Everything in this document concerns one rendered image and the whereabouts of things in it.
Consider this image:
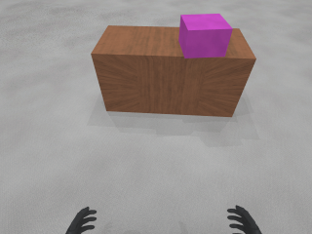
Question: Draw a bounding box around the pedestal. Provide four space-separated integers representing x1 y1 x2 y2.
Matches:
91 25 256 117

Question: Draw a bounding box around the right robot hand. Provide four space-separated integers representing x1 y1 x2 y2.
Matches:
227 205 262 234

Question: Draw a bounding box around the carton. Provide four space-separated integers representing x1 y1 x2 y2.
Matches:
178 14 233 59

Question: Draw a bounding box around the left robot hand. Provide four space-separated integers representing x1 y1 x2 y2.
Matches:
65 207 97 234

